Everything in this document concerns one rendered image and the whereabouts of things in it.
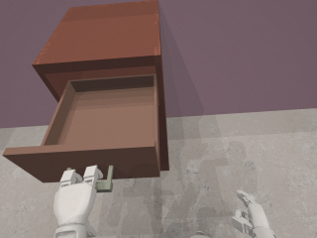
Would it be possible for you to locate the left robot forearm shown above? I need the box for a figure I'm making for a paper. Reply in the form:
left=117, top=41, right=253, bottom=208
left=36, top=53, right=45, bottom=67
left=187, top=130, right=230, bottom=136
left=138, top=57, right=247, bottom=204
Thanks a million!
left=53, top=224, right=87, bottom=238

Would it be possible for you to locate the drawer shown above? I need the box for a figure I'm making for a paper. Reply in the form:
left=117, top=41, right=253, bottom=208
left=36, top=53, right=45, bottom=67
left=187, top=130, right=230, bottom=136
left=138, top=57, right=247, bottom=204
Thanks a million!
left=2, top=73, right=160, bottom=183

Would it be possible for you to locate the right robot forearm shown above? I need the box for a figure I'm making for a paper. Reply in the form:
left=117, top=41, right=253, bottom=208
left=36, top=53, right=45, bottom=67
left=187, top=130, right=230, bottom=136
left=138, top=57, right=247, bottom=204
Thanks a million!
left=252, top=226, right=277, bottom=238

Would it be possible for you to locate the right robot hand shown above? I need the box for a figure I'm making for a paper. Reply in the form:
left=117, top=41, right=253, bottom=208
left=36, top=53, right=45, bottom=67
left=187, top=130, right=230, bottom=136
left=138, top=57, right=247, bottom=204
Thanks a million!
left=232, top=189, right=270, bottom=236

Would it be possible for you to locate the handle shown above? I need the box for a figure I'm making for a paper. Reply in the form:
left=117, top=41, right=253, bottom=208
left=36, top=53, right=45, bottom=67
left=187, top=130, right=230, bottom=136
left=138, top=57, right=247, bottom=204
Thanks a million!
left=58, top=166, right=114, bottom=193

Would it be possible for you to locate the left robot hand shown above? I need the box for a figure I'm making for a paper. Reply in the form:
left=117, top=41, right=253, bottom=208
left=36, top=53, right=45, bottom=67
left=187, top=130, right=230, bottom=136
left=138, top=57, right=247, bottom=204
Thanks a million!
left=53, top=165, right=103, bottom=238

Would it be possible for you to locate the cabinet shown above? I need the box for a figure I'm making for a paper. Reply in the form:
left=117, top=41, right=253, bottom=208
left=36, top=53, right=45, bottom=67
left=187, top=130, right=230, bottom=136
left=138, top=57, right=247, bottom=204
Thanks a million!
left=32, top=0, right=169, bottom=172

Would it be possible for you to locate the robot right shin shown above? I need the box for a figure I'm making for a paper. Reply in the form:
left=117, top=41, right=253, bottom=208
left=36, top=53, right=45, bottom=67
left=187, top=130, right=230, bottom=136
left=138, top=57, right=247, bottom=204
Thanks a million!
left=193, top=231, right=205, bottom=236

